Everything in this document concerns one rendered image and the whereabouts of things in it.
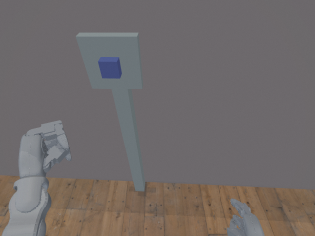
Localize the button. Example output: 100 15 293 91
98 57 122 79

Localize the right robot hand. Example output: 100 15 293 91
227 198 265 236

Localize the robot left forearm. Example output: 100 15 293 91
1 175 52 236

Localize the left robot hand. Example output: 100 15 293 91
18 120 72 179

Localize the panel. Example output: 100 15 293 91
76 32 146 192

